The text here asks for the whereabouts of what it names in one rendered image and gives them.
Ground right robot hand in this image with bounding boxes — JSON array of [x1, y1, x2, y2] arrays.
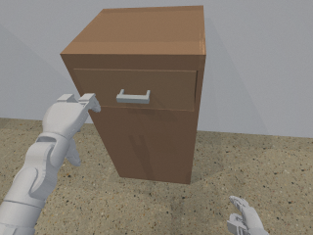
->
[[227, 195, 264, 235]]

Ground left robot forearm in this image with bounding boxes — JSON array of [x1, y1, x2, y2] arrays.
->
[[0, 132, 70, 235]]

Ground cabinet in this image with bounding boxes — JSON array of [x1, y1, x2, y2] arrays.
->
[[60, 5, 206, 185]]

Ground handle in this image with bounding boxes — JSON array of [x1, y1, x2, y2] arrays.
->
[[116, 89, 151, 104]]

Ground left robot hand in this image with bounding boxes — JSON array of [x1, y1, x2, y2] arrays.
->
[[42, 93, 101, 166]]

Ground drawer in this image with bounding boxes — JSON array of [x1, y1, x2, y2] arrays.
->
[[73, 69, 197, 111]]

